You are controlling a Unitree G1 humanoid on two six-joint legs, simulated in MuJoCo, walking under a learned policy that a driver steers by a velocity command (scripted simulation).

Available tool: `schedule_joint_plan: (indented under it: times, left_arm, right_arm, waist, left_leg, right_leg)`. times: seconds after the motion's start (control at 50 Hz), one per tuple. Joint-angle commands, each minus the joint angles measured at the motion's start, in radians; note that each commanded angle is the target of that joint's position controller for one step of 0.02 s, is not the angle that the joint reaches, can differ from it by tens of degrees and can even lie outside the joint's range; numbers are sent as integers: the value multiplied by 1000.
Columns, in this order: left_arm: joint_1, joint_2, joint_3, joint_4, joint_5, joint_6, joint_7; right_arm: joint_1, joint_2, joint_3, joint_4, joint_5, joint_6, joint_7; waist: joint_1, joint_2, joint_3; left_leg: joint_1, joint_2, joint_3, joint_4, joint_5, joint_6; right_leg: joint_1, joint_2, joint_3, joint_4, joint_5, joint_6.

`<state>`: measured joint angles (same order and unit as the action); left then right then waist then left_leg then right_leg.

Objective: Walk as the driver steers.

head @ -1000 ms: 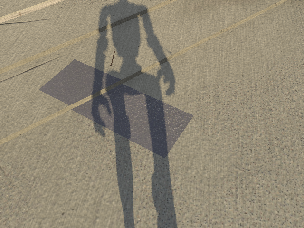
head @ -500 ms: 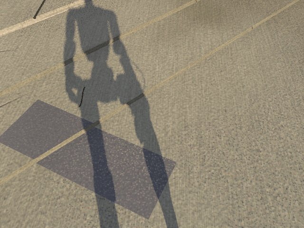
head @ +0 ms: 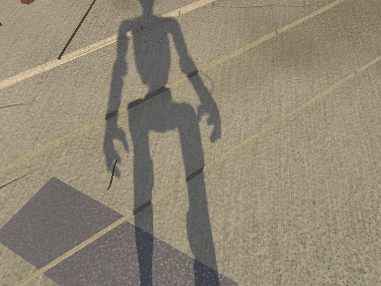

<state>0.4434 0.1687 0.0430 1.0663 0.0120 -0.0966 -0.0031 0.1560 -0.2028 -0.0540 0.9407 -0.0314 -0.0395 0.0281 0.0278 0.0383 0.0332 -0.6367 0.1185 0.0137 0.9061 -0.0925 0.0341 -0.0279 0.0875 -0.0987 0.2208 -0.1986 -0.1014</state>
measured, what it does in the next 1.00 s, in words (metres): walks ahead: left foot, then right foot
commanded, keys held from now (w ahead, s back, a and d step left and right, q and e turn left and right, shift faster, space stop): w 0.70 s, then e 0.30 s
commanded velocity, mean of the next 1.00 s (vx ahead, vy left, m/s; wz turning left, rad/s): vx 0.43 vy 0.00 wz -0.08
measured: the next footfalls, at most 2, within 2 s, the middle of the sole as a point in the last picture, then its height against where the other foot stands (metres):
left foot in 0.24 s outside the picture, level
right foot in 0.80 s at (228, 257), level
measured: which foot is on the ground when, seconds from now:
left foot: up 0.00-0.22, down 0.24-0.82, up 0.84-1.00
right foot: down 0.00-0.24, up 0.26-0.78, down 0.80-1.00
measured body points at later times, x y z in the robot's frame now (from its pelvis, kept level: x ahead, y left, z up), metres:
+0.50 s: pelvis +0.27 +0.05 +0.00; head +0.29 +0.07 +0.45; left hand +0.36 +0.30 -0.14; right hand +0.25 -0.19 -0.14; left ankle +0.26 +0.11 -0.75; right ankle +0.33 -0.10 -0.67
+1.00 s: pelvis +0.50 +0.00 -0.01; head +0.54 -0.02 +0.44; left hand +0.57 +0.25 -0.14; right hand +0.55 -0.26 -0.16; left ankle +0.49 +0.14 -0.66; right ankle +0.56 -0.06 -0.75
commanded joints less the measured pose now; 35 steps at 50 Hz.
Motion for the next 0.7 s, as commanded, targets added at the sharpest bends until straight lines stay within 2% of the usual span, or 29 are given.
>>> schedule_joint_plan:
  times: [0.02,0.1,0.16,0.18,0.2,0.22,0.24,0.26,0.28,0.3,0.32,0.34,0.36,0.38,0.42,0.44,0.48,0.58,0.66,0.7]
  left_arm:
    - [48,111,10,-35,-1,-15,5]
    - [110,118,9,-10,7,-12,14]
    - [93,134,13,-4,15,-8,24]
    - [74,144,16,-5,17,-7,26]
    - [61,154,19,-5,18,-4,26]
    - [40,154,18,-10,12,0,24]
    - [34,128,8,-38,0,-1,20]
    - [162,22,-10,-54,-42,1,7]
    - [87,127,17,-48,-14,5,10]
    - [-12,127,21,-83,-6,3,6]
    - [-59,113,19,-92,-3,-2,3]
    - [-66,99,21,-89,8,7,1]
    - [-43,79,18,-83,21,22,-5]
    - [-30,62,17,-78,25,34,-12]
    - [-59,57,18,-90,29,50,-20]
    - [-99,61,18,-105,29,56,-23]
    - [-197,73,19,-139,26,62,-26]
    - [-385,65,7,-202,12,57,-29]
    - [-484,68,1,-237,10,49,-26]
    - [-505,78,3,-253,10,42,-25]
  right_arm:
    - [-93,-19,7,-72,8,-7,4]
    - [-193,-25,12,-108,11,-14,1]
    - [-185,-43,6,-120,10,-27,-3]
    - [-135,-53,-1,-107,10,-31,-8]
    - [-34,-69,-11,-75,9,-37,-15]
    - [133,-90,-24,-17,2,-47,-24]
    - [310,-161,-46,21,-25,-55,-36]
    - [365,-262,-71,26,-34,-51,-32]
    - [284,-216,-65,17,8,-34,-24]
    - [167,-159,-47,-1,18,-35,-21]
    - [118,-101,-31,-4,15,-43,-16]
    - [109,-71,-21,7,14,-50,-19]
    - [115,-39,-10,23,18,-56,-24]
    - [142,-38,-7,37,18,-63,-27]
    - [191,-68,-11,57,24,-75,-30]
    - [206,-84,-13,61,24,-77,-30]
    - [242,-90,-11,68,23,-76,-30]
    - [327,-86,-3,85,22,-73,-30]
    - [389,-88,-1,108,15,-71,-38]
    - [394,-97,-4,117,9,-68,-44]
  waist:
    - [1,-102,70]
    - [30,-111,80]
    - [2,-112,74]
    - [-25,-119,47]
    - [-67,-121,-6]
    - [-138,-92,-91]
    - [-195,-22,-209]
    - [-137,209,-329]
    - [-126,55,-286]
    - [-87,24,-126]
    - [-66,-21,-56]
    - [-36,-15,-19]
    - [-8,4,-9]
    - [1,13,-13]
    - [12,11,-2]
    - [10,12,11]
    - [-8,13,39]
    - [-56,21,64]
    - [-85,32,75]
    - [-81,35,82]
  left_leg:
    - [-10,-26,52,-147,87,-11]
    - [-8,-59,74,-277,81,16]
    - [50,-87,78,-342,-14,59]
    - [130,-115,89,-361,-55,78]
    - [249,-148,99,-389,-77,98]
    - [453,-161,102,-453,-24,122]
    - [721,19,-91,-458,-80,174]
    - [994,324,-604,-556,-117,334]
    - [914,282,-667,-633,-198,316]
    - [764,247,-493,-653,-198,277]
    - [642,202,-390,-692,-104,243]
    - [563,155,-304,-713,-32,206]
    - [504,116,-235,-733,14,178]
    - [487,104,-204,-740,60,173]
    - [482,90,-160,-759,124,178]
    - [484,86,-145,-775,118,179]
    - [503,76,-125,-800,115,175]
    - [574,53,-67,-800,226,153]
    - [689,77,-50,-765,317,160]
    - [746,102,-50,-731,381,162]
  right_leg:
    - [-40,-250,135,-100,396,-75]
    - [87,-284,128,-68,473,-87]
    - [159,-315,118,9,640,-85]
    - [162,-315,106,74,774,-74]
    - [160,-306,95,190,877,-63]
    - [99,-270,64,377,845,-43]
    - [-109,-225,36,654,538,-25]
    - [-484,-24,-2,1054,-240,20]
    - [-580,-50,142,1134,-284,4]
    - [-621,-104,147,1106,-192,-1]
    - [-591,-137,146,1046,-127,1]
    - [-546,-160,144,990,-100,6]
    - [-493,-175,140,945,-85,18]
    - [-468,-174,130,923,-78,27]
    - [-494,-180,109,885,-52,44]
    - [-528,-189,101,859,-21,53]
    - [-602,-205,86,785,50,70]
    - [-628,-186,43,543,182,86]
    - [-629,-158,21,422,188,62]
    - [-622,-148,21,381,139,40]
Keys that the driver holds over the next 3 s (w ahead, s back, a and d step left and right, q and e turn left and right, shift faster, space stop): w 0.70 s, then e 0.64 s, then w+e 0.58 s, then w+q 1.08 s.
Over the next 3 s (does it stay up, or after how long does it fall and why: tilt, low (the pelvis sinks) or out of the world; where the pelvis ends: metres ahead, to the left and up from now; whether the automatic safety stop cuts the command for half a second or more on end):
stays up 1.13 -0.43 -0.03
